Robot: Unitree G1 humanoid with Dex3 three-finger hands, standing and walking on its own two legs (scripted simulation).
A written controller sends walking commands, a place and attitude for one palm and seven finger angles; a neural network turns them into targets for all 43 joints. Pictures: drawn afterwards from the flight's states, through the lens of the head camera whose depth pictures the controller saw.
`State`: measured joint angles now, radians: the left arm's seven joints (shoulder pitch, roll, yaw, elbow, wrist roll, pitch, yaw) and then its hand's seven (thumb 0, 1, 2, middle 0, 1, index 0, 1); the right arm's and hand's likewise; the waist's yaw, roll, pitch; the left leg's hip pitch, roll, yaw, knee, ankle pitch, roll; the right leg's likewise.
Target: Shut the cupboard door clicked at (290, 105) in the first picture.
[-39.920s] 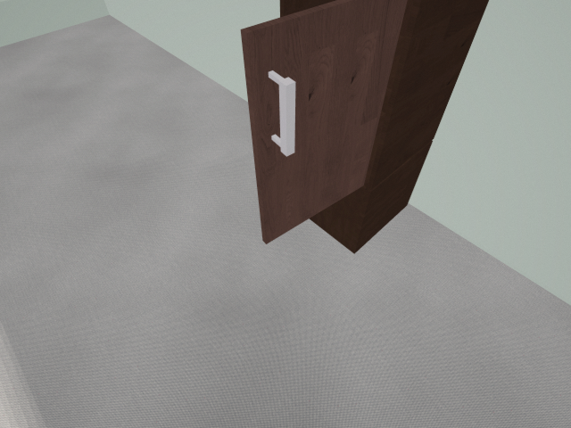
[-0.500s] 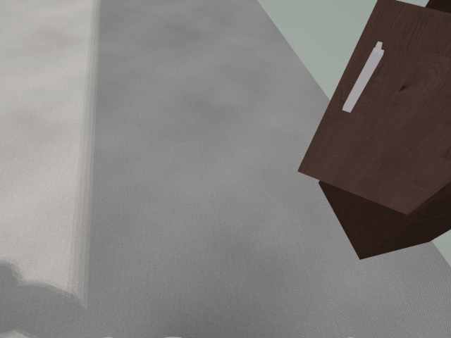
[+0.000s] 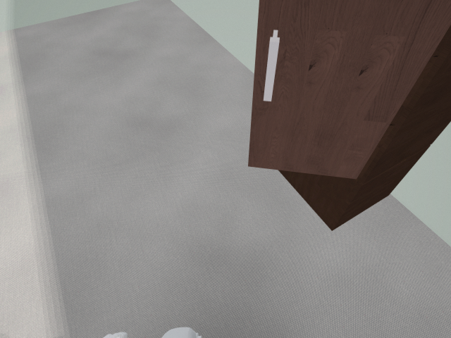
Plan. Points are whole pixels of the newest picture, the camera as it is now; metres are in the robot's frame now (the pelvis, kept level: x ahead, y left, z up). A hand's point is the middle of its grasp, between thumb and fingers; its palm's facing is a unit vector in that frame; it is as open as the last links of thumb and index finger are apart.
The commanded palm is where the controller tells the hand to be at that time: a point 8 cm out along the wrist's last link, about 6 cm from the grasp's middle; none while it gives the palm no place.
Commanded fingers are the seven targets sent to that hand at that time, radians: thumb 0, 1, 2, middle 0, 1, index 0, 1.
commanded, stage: take the last steps up to it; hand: left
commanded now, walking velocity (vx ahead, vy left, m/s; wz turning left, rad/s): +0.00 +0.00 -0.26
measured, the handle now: (271, 67) +0.70 -0.09 +0.09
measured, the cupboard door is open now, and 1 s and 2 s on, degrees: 51 51 51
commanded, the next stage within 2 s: come to a stop and stand still in 0.78 s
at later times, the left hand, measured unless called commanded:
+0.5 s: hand (156, 316) +0.19 +0.16 -0.16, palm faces -0.19 -0.97 -0.15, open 7.4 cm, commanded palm none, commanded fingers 0.00 0.90 0.90 -0.20 -0.30 -0.20 -0.30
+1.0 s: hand (213, 284) +0.26 +0.05 -0.19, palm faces -0.13 -0.98 -0.14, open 7.3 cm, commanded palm none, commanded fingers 0.00 0.90 0.90 -0.20 -0.30 -0.20 -0.30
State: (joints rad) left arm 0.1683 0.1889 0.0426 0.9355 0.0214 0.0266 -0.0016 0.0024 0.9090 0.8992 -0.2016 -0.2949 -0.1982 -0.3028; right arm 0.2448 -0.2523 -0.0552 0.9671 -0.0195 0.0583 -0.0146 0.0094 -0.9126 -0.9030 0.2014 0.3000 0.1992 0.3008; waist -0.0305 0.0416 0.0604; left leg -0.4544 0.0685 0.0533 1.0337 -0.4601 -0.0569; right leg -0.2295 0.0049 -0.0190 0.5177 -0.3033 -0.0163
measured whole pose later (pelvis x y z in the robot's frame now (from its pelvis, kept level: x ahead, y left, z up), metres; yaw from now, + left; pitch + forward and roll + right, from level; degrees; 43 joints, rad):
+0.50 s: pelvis +0.07 -0.02 +0.01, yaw -10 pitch +1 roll -2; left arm 0.16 0.23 0.07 0.99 0.03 0.06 -0.06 0.01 0.91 0.90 -0.20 -0.29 -0.19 -0.30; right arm 0.41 -0.17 -0.03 1.03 -0.05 -0.03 -0.02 0.01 -0.91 -0.90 0.20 0.30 0.20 0.30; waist -0.05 -0.01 0.04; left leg -0.10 0.12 0.17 0.36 -0.27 -0.04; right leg -0.50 -0.06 -0.04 0.83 -0.27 0.03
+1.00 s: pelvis +0.21 -0.12 -0.01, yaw -10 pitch +0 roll -1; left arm 0.25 0.19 0.03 1.09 0.01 0.01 0.01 0.00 0.92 0.90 -0.20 -0.29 -0.20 -0.30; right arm 0.21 -0.14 0.00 1.00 -0.03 -0.04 -0.03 0.00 -0.91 -0.90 0.20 0.30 0.20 0.30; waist -0.01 -0.05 0.03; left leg -0.33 0.05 0.14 0.63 -0.29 0.05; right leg -0.19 0.02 -0.09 0.64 -0.46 -0.02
